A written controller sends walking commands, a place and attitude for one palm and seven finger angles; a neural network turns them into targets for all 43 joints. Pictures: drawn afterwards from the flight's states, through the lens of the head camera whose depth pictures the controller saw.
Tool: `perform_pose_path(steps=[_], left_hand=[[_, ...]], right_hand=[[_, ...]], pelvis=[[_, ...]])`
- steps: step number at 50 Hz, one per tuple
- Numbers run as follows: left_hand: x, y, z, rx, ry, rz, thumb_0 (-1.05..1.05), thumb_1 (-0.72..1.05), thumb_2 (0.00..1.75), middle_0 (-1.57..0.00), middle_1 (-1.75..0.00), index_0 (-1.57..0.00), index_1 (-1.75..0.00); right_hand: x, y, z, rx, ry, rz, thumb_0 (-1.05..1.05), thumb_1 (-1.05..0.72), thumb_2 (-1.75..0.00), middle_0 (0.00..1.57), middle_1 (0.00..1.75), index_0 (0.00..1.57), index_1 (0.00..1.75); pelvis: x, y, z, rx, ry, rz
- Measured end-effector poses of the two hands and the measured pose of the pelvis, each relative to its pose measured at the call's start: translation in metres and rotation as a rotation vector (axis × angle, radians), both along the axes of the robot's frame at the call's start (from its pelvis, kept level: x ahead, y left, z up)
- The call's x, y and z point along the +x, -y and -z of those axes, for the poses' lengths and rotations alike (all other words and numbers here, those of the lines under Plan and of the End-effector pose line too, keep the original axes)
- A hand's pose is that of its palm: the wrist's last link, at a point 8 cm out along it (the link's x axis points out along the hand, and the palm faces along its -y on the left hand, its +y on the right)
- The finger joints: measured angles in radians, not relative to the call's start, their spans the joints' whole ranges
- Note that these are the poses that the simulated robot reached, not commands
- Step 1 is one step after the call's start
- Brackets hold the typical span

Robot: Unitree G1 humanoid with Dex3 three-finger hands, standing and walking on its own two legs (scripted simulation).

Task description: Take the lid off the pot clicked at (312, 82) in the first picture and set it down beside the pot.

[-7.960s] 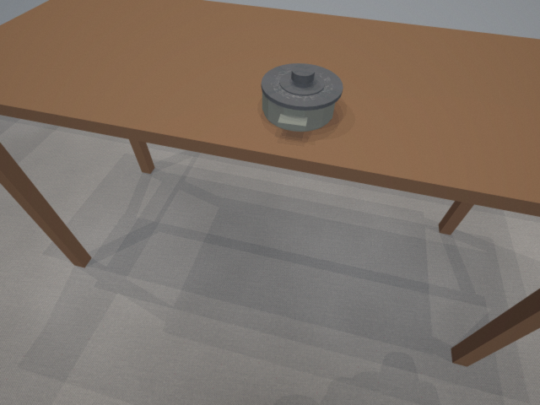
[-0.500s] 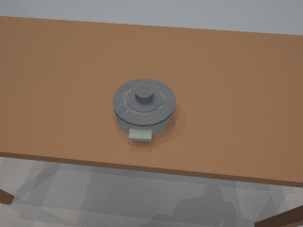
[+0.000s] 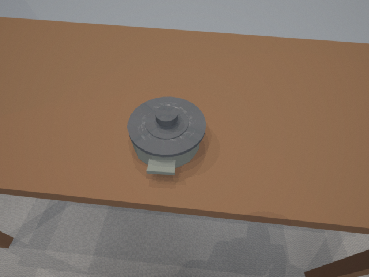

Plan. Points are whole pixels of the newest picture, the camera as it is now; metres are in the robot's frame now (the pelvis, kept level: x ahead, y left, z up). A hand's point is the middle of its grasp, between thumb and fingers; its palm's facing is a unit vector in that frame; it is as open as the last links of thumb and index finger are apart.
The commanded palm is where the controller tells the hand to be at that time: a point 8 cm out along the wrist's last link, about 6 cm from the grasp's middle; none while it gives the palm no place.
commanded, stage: look again from close up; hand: left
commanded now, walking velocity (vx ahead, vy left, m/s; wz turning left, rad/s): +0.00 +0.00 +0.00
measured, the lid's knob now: (166, 116) +0.39 +0.07 +0.15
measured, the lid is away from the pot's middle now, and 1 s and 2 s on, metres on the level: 0.00 0.00 0.00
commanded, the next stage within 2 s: shuffle to correct the standing spot in 0.08 s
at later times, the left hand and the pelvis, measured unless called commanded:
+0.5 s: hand out of the picture -0.01 +0.18 -0.18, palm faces +0.02 -0.98 -0.22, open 7.4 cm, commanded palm none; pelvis -0.03 +0.00 +0.00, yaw +0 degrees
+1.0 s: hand out of the picture -0.05 +0.20 -0.18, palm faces +0.03 -0.99 -0.15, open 7.4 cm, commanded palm none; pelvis -0.10 +0.02 +0.00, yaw +1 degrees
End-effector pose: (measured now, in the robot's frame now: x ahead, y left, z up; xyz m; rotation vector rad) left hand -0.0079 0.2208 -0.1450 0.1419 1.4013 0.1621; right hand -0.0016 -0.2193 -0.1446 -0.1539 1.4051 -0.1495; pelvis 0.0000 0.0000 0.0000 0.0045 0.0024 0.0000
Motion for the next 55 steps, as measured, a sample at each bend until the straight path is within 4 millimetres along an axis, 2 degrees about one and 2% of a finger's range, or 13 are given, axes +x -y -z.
perform_pose_path(steps=[17,24,33,38,43,49,55], left_hand=[[-0.006,0.001,0.001,-0.006,-0.005,-0.006,0.0,0.91,0.9,-0.2,-0.3,-0.2,-0.3],[-0.009,-0.006,0.002,0.019,0.014,0.008,0.0,0.91,0.9,-0.2,-0.3,-0.2,-0.3],[-0.021,-0.013,0.007,0.045,0.072,0.039,0.0,0.91,0.9,-0.2,-0.3,-0.2,-0.3],[-0.025,-0.018,0.018,0.02,0.111,0.055,0.0,0.91,0.9,-0.2,-0.3,-0.2,-0.3],[-0.028,-0.025,0.029,-0.02,0.155,0.043,0.01,0.91,0.9,-0.2,-0.3,-0.2,-0.3],[-0.05,-0.028,0.013,-0.039,0.11,0.022,0.0,0.91,0.9,-0.2,-0.3,-0.2,-0.3],[-0.071,-0.032,0.006,-0.031,0.038,0.036,0.01,0.91,0.9,-0.2,-0.3,-0.2,-0.3]], right_hand=[[-0.006,0.0,-0.003,-0.01,-0.003,0.01,0.01,-0.93,-0.9,0.2,0.3,0.2,0.29],[-0.008,0.008,-0.002,-0.021,0.028,0.018,0.01,-0.92,-0.9,0.2,0.3,0.2,0.29],[-0.013,0.02,0.005,-0.033,0.109,0.018,0.0,-0.91,-0.9,0.2,0.3,0.2,0.29],[-0.031,0.018,0.002,-0.061,0.117,0.03,0.0,-0.91,-0.9,0.2,0.3,0.2,0.29],[-0.064,-0.003,-0.004,-0.073,0.093,0.022,0.0,-0.91,-0.9,0.2,0.3,0.2,0.29],[-0.104,-0.03,-0.014,-0.039,0.003,0.018,0.0,-0.92,-0.9,0.2,0.3,0.2,0.29],[-0.129,-0.033,-0.019,-0.026,-0.041,0.046,0.01,-0.93,-0.9,0.2,0.3,0.2,0.3]], pelvis=[[-0.007,0.0,-0.001,0.001,0.0,0.0],[-0.025,0.004,0.002,0.001,-0.004,0.003],[-0.06,0.008,0.013,-0.02,0.012,-0.002],[-0.075,0.0,0.018,-0.029,0.015,-0.023],[-0.09,-0.013,0.02,-0.02,-0.004,-0.022],[-0.098,-0.024,0.003,-0.032,-0.023,-0.012],[-0.108,-0.022,-0.005,-0.034,-0.042,-0.008]])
